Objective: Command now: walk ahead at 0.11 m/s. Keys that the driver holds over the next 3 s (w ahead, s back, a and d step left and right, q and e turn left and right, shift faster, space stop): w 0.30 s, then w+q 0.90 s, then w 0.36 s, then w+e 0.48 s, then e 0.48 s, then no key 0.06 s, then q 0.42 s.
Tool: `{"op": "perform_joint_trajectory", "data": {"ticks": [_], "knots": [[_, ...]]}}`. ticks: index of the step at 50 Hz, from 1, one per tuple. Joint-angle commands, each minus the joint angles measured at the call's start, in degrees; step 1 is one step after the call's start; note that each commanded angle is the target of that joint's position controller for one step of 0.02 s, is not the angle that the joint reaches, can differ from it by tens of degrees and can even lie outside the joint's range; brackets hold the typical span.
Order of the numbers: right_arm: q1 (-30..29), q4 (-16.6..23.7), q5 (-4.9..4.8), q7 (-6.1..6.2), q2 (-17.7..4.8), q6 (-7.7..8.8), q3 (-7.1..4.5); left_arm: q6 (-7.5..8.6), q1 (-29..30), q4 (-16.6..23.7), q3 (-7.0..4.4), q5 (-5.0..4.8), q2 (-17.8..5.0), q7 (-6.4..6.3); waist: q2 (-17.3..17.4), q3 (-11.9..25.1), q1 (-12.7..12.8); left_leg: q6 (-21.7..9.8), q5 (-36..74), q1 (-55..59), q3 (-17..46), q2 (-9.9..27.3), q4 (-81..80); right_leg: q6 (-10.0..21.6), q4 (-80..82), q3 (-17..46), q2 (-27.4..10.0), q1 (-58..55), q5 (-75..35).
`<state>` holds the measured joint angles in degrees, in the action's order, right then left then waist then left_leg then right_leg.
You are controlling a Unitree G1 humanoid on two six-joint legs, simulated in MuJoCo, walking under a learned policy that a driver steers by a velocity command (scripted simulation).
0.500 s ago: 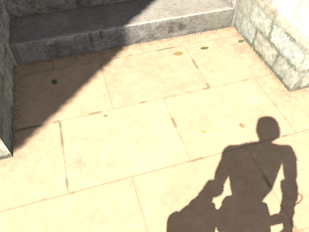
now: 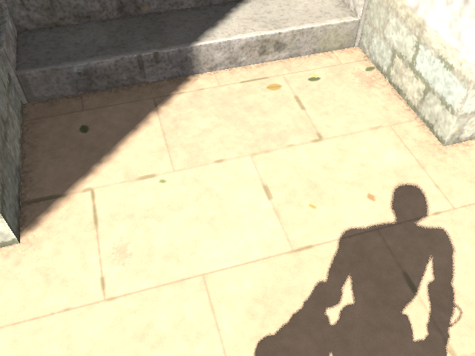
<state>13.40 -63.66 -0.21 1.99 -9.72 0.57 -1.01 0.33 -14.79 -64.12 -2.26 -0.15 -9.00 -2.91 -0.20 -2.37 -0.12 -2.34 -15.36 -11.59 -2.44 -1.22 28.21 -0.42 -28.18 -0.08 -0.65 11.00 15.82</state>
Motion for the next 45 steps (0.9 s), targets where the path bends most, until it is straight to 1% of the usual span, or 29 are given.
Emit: {"op": "perform_joint_trajectory", "data": {"ticks": [1, 3, 4, 5, 6, 8, 11, 12, 14, 15, 16, 17, 18, 19, 20, 21, 22, 24, 28, 31, 35, 38, 39, 40, 41, 42, 43, 44, 45], "knots": [[4.7, 0.5, -0.87, 0.41, -8.2, 0.07, -2.01, 0.32, -3.6, 0.6, -0.84, -0.51, -4.5, -0.3, 3.7, -1.9, -0.9, -4.6, -22.8, -1.8, 7.9, 5.1, -9.7, 2.6, -1.9, -3.3, 2.7, 6.2, 13.0], [8.6, 0.4, -1.31, 0.37, -11.4, 0.9, -3.19, 1.65, 0.0, 3.0, -0.51, -0.69, -3.2, 0.03, 9.8, -5.0, -2.8, -10.7, -36.3, -0.7, 23.7, 16.4, -18.5, 3.3, -13.9, -4.6, 2.1, 15.4, 12.7], [9.0, 0.7, -1.02, 0.39, -12.2, 1.59, -3.66, 2.46, 1.8, 4.0, -0.59, -0.9, -3.5, 0.47, 9.9, -6.7, -3.3, -13.5, -35.2, -2.0, 30.4, 20.9, -21.5, 4.0, -20.6, -2.0, -0.3, 18.2, 11.4], [8.9, 1.1, -0.29, 0.33, -11.8, 2.46, -3.66, 3.08, 3.3, 4.8, -0.99, -1.2, -4.5, 0.87, 8.6, -7.3, -3.5, -14.8, -31.5, -0.6, 33.2, 23.2, -22.6, 4.4, -27.4, 0.4, -2.2, 22.9, 14.1], [7.9, 1.7, -0.16, 0.12, -11.1, 3.28, -3.53, 3.61, 3.0, 5.1, -1.3, -1.5, -4.9, 1.22, 7.1, -6.6, -2.5, -14.4, -27.6, 1.7, 32.9, 23.5, -22.1, 4.9, -31.1, 2.1, -4.0, 26.4, 14.5], [4.9, 3.3, -1.22, -0.25, -9.6, 3.96, -3.21, 4.54, 2.2, 5.0, -1.77, -1.8, -5.7, 1.66, 5.1, -4.3, -0.9, -10.6, -18.9, 3.7, 24.7, 19.6, -21.3, 5.2, -24.5, 1.9, -5.5, 25.5, 11.3], [4.1, 3.9, -1.67, -0.42, -11.5, 3.32, -3.64, 5.14, 1.2, 4.1, -1.68, -1.62, -3.7, 1.95, 6.4, -1.8, 0.6, -8.0, -11.5, -3.2, 12.8, 12.9, -18.6, 3.7, -10.1, -4.2, -1.5, 10.5, 6.0], [4.0, 4.0, -2.08, -0.47, -12.2, 3.01, -3.79, 5.07, -1.2, 3.1, -1.74, -1.57, -3.4, 2.13, 6.1, -1.4, 2.0, -7.9, -12.8, -6.6, 10.7, 11.8, -16.5, 3.3, -5.4, -6.5, 0.1, 4.6, 2.0], [4.0, 4.3, -2.44, -0.63, -11.5, 2.76, -3.61, 4.45, -8.6, 0.2, -2.37, -1.44, -4.1, 2.12, 4.2, -0.4, 4.7, -7.2, -16.0, -13.6, 9.3, 10.0, -10.4, 2.8, -1.9, -8.2, 2.7, -6.4, -0.6], [2.1, 5.1, -2.05, -0.78, -9.3, 3.02, -2.96, 4.39, -13.3, -0.8, -2.82, -1.34, -5.4, 2.07, 0.6, -0.1, 6.9, -5.4, -12.1, -18.1, 6.7, 7.8, -1.4, 3.9, 1.1, -3.0, -0.3, -11.8, 1.1], [0.7, 6.3, -0.96, -1.35, -4.2, 3.43, -1.63, 4.7, -20.5, -1.1, -3.92, -0.82, -10.8, 1.62, -13.5, 2.6, 8.8, -1.5, -9.8, -25.8, -0.6, 2.8, 22.8, 7.8, 10.4, 16.4, -14.1, -17.6, 9.1], [0.6, 8.3, -2.12, -1.3, -2.7, 4.48, -1.56, 5.79, -23.6, -1.4, -4.2, 0.41, -15.1, 2.42, -19.4, 2.7, 8.2, -2.2, -15.6, -37.7, 4.3, -1.7, 37.5, 15.5, 19.8, 40.1, -24.1, -19.0, 22.4], [-1.5, 9.0, -3.31, -1.38, -5.5, 5.29, -1.98, 6.93, -18.8, -0.6, -2.97, 0.54, -11.8, 2.69, -10.8, -1.9, 6.0, -4.0, -11.5, -42.7, 10.6, 1.9, 45.3, 15.5, 20.4, 40.2, -25.0, -14.9, 28.5], [-1.9, 9.4, -3.51, -1.71, -6.9, 5.65, -2.22, 7.52, -13.5, 0.9, -1.95, 0.12, -9.0, 2.99, -7.4, -4.4, 3.8, -5.3, -4.4, -44.9, 12.3, 3.3, 46.0, 12.7, 19.8, 32.5, -22.4, -13.0, 23.7], [-0.6, 8.4, -2.78, -1.65, -7.2, 5.64, -2.51, 7.65, -8.9, 2.2, -1.31, -0.11, -8.1, 3.38, -5.0, -3.9, 1.6, -5.3, 1.1, -42.1, 12.2, 4.8, 43.8, 10.1, 19.8, 24.0, -19.3, -10.8, 14.0], [-0.1, 7.9, -2.13, -1.5, -7.9, 5.44, -3.04, 7.6, -6.6, 2.9, -1.0, -0.08, -7.4, 3.55, -4.8, -3.6, 0.5, -5.0, 4.6, -39.2, 12.1, 5.8, 39.9, 7.9, 19.9, 16.9, -17.0, -9.2, 5.4], [0.5, 7.3, -1.98, -1.71, -8.0, 4.91, -3.37, 7.34, -6.7, 2.8, -0.59, 0.32, -6.0, 3.47, -5.4, -2.8, 0.2, -4.5, 7.1, -35.9, 11.1, 6.3, 37.6, 6.2, 19.8, 10.5, -14.5, -8.1, -1.5], [0.1, 7.0, -1.87, -2.32, -6.2, 3.78, -3.34, 7.17, -10.1, 1.9, -0.44, 1.23, -5.9, 2.91, -4.9, -2.0, 0.8, -3.3, 10.8, -34.7, 9.4, 5.7, 36.8, 6.1, 19.6, 4.0, -12.6, -7.8, -11.8], [-7.7, 11.1, -1.63, -2.88, -4.7, 3.12, -3.02, 6.87, -11.1, 2.5, -0.56, 1.82, -7.8, 1.41, -3.3, -3.9, 1.5, -1.8, 17.6, -36.9, 8.6, 4.7, 26.8, 6.4, 21.4, -2.4, -12.6, -7.2, -19.7], [-13.5, 13.9, -1.4, -3.73, -4.1, 3.03, -2.47, 6.79, -12.2, 3.1, -0.66, 1.2, -8.7, 0.54, -3.4, -5.0, 2.8, -1.6, 21.7, -33.6, 4.1, 4.6, 17.9, 5.5, 23.1, -7.0, -12.6, -7.6, -21.2], [-19.5, 17.5, -1.49, -5.36, -3.2, 3.15, -1.81, 5.87, -15.1, 2.9, -1.11, 0.52, -9.6, 0.31, -2.9, -6.7, 3.8, -3.6, 18.1, -33.6, -0.5, 3.8, 10.9, 5.0, 19.4, -11.1, -14.5, -15.2, -30.9], [-18.3, 19.2, -1.43, -6.33, -5.0, 3.35, -2.73, 5.07, -13.1, 4.4, -1.81, 0.1, -12.3, -0.27, -6.3, -2.8, 0.3, -6.4, 10.0, -24.1, -6.3, -0.5, 9.9, 4.7, 9.2, -13.8, -15.6, -18.6, -60.5], [-13.8, 18.7, -1.49, -6.48, -6.7, 3.22, -3.58, 4.64, -11.9, 5.1, -2.09, 0.1, -13.3, -0.55, -8.2, 0.1, -2.4, -7.6, 6.9, -18.4, -7.5, -2.5, 10.3, 4.8, 2.2, -14.1, -15.9, -18.9, -69.7], [-6.3, 17.3, -1.56, -6.4, -9.8, 3.04, -4.99, 4.36, -10.4, 6.0, -2.42, 0.1, -14.6, -0.42, -9.3, 4.3, -6.2, -9.2, 6.1, -8.7, -7.0, -3.9, 8.3, 4.8, -7.8, -13.5, -15.8, -17.0, -72.2], [3.0, 15.2, -1.52, -5.64, -13.5, 2.76, -6.98, 4.64, -7.8, 7.3, -2.5, -0.24, -15.3, 0.08, -7.8, 8.8, -11.5, -11.6, 10.1, 6.7, -3.1, -3.8, 2.1, 3.2, -21.9, -13.6, -13.4, -8.7, -63.7], [8.3, 13.6, -1.45, -4.15, -17.5, 2.08, -7.78, 5.81, -8.2, 9.4, -1.27, 1.43, -10.4, 1.02, 4.9, 14.1, -9.8, -15.4, 11.1, 23.9, 16.7, 8.7, 3.6, 1.7, -42.9, -12.0, -7.2, 10.5, -14.7], [7.9, 15.6, -0.1, -4.25, -20.2, 2.8, -7.67, 8.44, -12.9, 12.6, 0.61, -0.44, -4.8, 2.57, 12.7, 24.0, -4.2, -28.0, 1.5, 38.8, 51.6, 21.9, -6.7, 0.2, -60.1, 0.6, 3.9, 29.9, 18.2], [9.1, 14.4, 0.15, -3.97, -15.5, 3.11, -6.67, 10.64, -3.5, 14.8, -0.94, -2.44, -10.4, 3.22, 5.8, 19.9, -7.8, -23.5, -1.1, 35.4, 48.0, 19.4, -12.6, 2.3, -61.2, 7.9, 0.7, 36.5, 13.6], [4.8, 15.0, -0.4, -3.94, -12.0, 3.82, -5.76, 11.05, 0.3, 16.7, -1.31, -3.24, -11.9, 3.12, 3.3, 11.7, -5.6, -20.1, 2.1, 26.6, 37.8, 17.0, -13.3, 3.5, -56.3, 6.7, -2.1, 38.0, 7.6]]}}
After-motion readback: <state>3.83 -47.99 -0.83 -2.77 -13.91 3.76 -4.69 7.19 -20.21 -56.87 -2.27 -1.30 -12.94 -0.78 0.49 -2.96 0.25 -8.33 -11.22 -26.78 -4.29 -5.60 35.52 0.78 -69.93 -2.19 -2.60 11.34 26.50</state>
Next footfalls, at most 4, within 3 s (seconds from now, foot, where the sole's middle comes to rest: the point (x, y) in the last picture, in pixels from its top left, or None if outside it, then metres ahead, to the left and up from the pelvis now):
0.30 right None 0.11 -0.16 -0.77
0.82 left None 0.43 0.07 -0.77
1.30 right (246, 268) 0.78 0.00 -0.77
1.76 left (147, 254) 0.83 0.32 -0.77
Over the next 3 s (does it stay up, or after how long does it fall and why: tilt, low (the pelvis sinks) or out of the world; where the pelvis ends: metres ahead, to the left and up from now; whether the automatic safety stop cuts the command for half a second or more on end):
stays up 1.08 0.24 -0.01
